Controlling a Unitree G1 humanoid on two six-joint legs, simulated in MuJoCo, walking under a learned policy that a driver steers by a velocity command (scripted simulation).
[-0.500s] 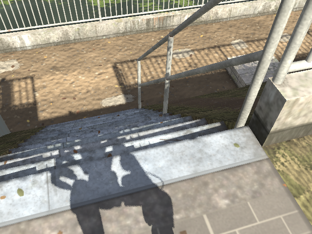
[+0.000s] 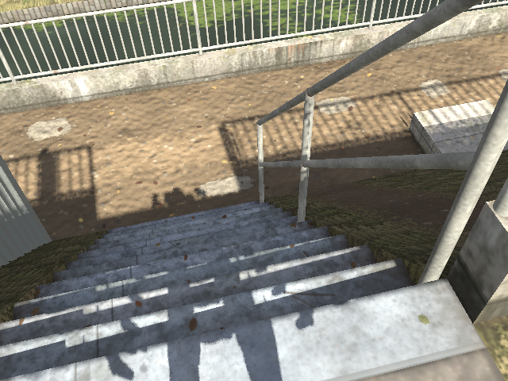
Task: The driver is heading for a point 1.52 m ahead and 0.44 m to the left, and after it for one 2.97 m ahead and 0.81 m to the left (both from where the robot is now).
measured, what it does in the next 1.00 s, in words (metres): walks ahead: left foot, then right foot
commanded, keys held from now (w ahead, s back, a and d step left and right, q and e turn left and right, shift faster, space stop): w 0.68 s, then w+q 0.32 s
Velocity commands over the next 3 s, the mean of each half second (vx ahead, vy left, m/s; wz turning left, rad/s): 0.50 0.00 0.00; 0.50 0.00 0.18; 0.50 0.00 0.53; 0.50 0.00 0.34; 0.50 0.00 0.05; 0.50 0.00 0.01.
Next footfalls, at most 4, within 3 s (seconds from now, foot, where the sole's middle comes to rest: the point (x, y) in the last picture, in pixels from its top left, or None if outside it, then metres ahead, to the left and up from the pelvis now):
0.26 left None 0.30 0.12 -0.78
0.84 right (298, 368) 0.54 -0.04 -0.78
1.36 left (211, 368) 0.54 0.19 -0.78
1.86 right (273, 351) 0.59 0.02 -0.78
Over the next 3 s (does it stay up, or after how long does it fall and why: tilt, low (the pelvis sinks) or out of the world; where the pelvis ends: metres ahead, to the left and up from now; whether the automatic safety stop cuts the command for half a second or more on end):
stays up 0.50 0.14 -0.01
